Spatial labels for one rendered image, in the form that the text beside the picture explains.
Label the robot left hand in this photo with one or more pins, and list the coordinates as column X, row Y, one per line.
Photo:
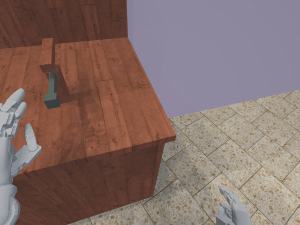
column 10, row 114

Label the counter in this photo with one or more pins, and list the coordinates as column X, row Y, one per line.
column 102, row 148

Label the tap lever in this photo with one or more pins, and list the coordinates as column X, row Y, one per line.
column 51, row 99

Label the left robot forearm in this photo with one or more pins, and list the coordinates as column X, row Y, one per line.
column 9, row 206

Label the robot right hand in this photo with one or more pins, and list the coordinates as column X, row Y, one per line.
column 236, row 215

